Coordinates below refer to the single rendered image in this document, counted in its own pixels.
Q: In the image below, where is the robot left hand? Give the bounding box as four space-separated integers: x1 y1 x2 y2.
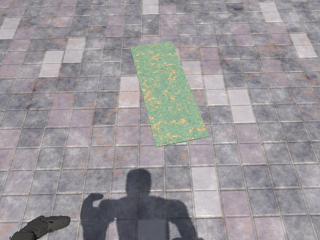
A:
9 215 71 240

